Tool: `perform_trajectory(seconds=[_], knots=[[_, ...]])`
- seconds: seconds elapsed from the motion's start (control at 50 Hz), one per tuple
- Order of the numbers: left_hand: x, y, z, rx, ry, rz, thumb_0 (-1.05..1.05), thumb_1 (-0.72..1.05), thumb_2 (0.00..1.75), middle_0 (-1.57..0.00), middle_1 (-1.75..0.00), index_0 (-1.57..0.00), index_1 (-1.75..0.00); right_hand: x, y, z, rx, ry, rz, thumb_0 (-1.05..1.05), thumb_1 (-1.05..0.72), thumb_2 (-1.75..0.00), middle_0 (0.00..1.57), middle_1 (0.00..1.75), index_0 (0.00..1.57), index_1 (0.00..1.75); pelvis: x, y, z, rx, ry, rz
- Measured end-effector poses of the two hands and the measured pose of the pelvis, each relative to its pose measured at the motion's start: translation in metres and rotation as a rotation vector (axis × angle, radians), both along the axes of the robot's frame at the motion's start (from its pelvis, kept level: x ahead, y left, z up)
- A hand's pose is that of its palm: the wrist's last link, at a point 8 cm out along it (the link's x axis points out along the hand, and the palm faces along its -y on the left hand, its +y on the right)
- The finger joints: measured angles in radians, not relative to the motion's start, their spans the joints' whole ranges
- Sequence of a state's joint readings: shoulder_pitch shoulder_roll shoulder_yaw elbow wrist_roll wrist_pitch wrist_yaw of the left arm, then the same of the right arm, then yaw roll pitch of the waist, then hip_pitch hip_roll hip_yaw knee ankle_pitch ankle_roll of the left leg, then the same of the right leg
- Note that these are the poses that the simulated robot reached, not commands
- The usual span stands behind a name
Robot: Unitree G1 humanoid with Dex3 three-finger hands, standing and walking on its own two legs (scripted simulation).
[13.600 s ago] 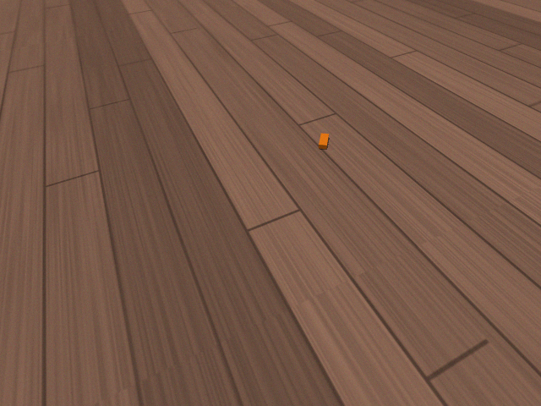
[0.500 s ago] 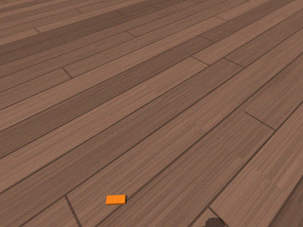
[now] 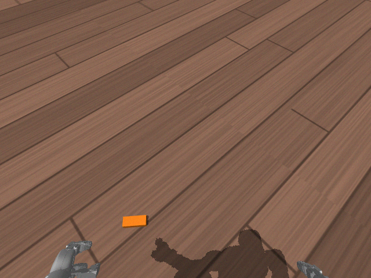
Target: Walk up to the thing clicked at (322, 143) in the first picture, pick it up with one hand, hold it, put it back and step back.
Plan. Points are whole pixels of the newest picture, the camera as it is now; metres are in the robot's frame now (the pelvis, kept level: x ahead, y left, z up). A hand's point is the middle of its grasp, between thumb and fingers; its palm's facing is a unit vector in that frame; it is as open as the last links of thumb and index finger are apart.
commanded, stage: rise first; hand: left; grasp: from above
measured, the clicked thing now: (134, 221) +0.44 +0.30 -0.75
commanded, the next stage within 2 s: none
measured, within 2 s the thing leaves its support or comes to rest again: neither
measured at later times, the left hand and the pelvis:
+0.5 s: hand out of the picture +0.15 +0.27 -0.20, palm faces -0.15 -0.88 -0.46, open 13.3 cm; pelvis +0.00 +0.02 -0.06, yaw +0 degrees
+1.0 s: hand (91, 277) +0.17 +0.31 -0.31, palm faces -0.36 -0.68 -0.64, open 13.0 cm; pelvis -0.03 +0.01 -0.17, yaw -1 degrees
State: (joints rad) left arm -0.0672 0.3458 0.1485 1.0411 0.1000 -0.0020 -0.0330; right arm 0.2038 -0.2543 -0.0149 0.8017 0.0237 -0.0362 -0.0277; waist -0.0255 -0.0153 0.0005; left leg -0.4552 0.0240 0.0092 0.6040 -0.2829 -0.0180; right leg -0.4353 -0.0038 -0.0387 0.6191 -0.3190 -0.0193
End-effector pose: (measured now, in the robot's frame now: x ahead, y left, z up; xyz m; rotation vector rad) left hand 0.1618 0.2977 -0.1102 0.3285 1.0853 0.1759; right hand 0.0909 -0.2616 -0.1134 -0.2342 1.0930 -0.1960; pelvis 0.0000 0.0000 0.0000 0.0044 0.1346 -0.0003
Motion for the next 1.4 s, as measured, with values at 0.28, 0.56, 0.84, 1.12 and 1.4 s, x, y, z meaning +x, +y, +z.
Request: perform_trajectory(seconds=[0.28, 0.56, 0.84, 1.12, 1.4], knots=[[-0.011, 0.009, -0.035, 0.084, 0.056, -0.044, 0.0, -0.33, 0.87, -0.21, -0.93, -0.21, -0.92, 0.026, 0.015, -0.023, -0.001, -0.129, 0.019, 0.01, -0.91, -0.9, 0.2, 0.3, 0.2, 0.3, 0.004, 0.014, -0.039, -0.013, 0.11, -0.008], [-0.021, 0.015, -0.053, 0.14, 0.063, -0.133, 0.0, -0.39, 0.84, -0.27, -0.89, -0.26, -0.89, 0.069, 0.034, -0.036, -0.01, -0.28, 0.091, 0.01, -0.92, -0.9, 0.2, 0.3, 0.2, 0.3, 0.001, 0.02, -0.069, -0.034, 0.177, -0.001], [-0.024, 0.02, -0.088, 0.221, 0.044, -0.228, 0.0, -0.35, 0.79, -0.3, -0.86, -0.3, -0.85, 0.066, 0.035, -0.081, -0.006, -0.301, 0.122, 0.01, -0.92, -0.9, 0.2, 0.3, 0.2, 0.3, -0.014, 0.018, -0.113, -0.037, 0.263, -0.001], [0.057, 0.042, -0.203, 0.454, -0.09, -0.593, 0.0, -0.35, 0.8, -0.28, -0.88, -0.29, -0.87, 0.042, 0.005, -0.218, -0.04, -0.194, 0.167, 0.01, -0.92, -0.9, 0.2, 0.3, 0.2, 0.3, -0.05, 0.013, -0.231, -0.03, 0.438, -0.014], [0.12, 0.052, -0.305, 0.659, -0.157, -0.862, 0.0, -0.38, 0.86, -0.27, -0.87, -0.26, -0.87, -0.054, 0.002, -0.361, 0.0, 0.104, 0.135, 0.01, -0.93, -0.91, 0.2, 0.3, 0.2, 0.3, -0.091, 0.012, -0.344, -0.048, 0.463, -0.048]])
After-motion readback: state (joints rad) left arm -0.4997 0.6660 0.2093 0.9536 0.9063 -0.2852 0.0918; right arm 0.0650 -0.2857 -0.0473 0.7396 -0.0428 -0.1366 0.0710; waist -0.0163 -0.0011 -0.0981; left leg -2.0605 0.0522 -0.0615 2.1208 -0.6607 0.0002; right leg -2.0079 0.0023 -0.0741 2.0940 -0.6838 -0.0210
